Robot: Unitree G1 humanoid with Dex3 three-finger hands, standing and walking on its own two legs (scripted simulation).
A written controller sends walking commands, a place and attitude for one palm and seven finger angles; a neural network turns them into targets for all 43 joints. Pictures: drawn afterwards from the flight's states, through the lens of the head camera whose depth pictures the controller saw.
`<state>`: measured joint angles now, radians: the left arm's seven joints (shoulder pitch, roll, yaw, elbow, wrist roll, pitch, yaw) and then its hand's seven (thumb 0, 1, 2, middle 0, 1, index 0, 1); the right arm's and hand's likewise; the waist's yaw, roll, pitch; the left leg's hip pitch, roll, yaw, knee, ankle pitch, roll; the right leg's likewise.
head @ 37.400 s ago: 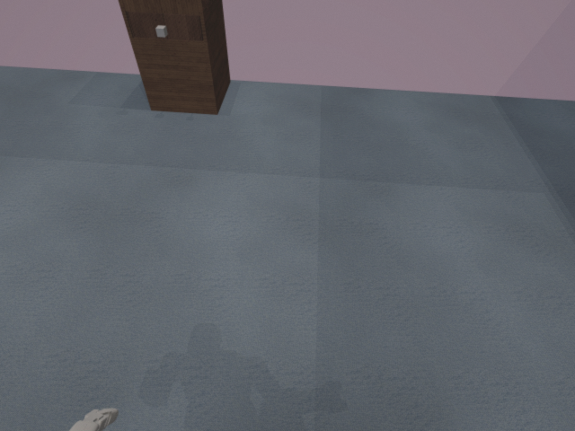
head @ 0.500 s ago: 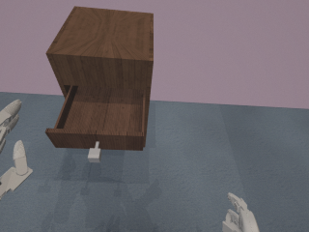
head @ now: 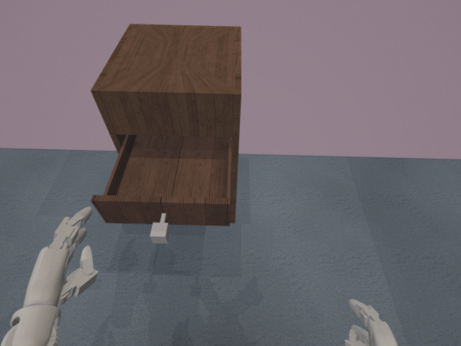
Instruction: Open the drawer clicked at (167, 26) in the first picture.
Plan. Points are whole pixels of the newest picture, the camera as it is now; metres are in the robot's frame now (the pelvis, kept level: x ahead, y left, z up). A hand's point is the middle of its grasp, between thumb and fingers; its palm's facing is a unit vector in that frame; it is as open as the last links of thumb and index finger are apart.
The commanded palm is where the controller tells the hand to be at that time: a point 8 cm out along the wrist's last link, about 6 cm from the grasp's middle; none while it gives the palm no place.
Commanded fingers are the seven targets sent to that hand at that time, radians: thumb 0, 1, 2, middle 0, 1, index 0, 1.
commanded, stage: let the arm hang, fingers relaxed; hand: left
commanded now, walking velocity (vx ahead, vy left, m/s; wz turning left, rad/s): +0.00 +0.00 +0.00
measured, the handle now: (161, 226) +0.45 +0.22 -0.25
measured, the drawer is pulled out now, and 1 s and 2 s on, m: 0.27 0.27 0.27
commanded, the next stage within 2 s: look to check the result in 1.00 s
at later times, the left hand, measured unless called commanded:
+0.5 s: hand out of the picture -0.04 +0.20 -0.17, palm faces -0.01 -0.97 -0.23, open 7.3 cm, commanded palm none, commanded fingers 0.00 0.90 0.90 -0.20 -0.30 -0.20 -0.30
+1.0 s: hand out of the picture -0.01 +0.15 -0.17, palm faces +0.00 -0.99 -0.15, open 7.4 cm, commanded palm none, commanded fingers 0.00 0.90 0.90 -0.20 -0.30 -0.20 -0.30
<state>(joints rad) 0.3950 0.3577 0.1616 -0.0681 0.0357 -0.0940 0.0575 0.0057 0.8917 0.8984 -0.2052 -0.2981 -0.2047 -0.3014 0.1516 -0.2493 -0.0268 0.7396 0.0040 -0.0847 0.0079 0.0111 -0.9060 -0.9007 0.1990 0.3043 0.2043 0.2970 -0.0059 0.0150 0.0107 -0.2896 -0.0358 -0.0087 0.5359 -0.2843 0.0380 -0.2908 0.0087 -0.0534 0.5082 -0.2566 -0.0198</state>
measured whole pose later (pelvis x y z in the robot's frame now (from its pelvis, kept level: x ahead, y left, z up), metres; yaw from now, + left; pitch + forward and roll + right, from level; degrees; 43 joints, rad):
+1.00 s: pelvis +0.01 +0.00 +0.01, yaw -2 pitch -2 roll +0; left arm 0.30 0.11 0.01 1.14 0.02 0.00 0.04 0.01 0.91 0.90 -0.20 -0.30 -0.20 -0.30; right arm 0.37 -0.09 0.01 1.12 -0.01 -0.01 -0.05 0.00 -0.91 -0.90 0.20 0.30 0.20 0.30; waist -0.01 -0.01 0.05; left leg -0.14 -0.03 0.02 0.41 -0.25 0.04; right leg -0.16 0.02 -0.02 0.41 -0.22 -0.02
